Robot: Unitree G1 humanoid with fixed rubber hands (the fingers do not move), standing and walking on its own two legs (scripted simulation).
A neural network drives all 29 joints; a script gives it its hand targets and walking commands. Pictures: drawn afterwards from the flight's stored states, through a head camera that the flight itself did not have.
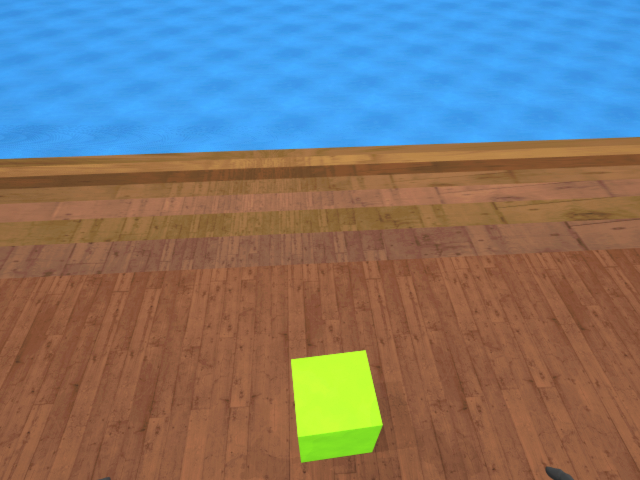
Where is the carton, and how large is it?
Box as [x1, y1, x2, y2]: [291, 350, 382, 462]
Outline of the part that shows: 365,350 291,359 297,432 301,462 369,452 372,450 382,424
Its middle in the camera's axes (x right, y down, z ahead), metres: +0.04 +0.47 +1.10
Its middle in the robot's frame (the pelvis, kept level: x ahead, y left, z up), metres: +0.44 -0.03 -0.66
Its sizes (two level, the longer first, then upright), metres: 0.210 0.200 0.250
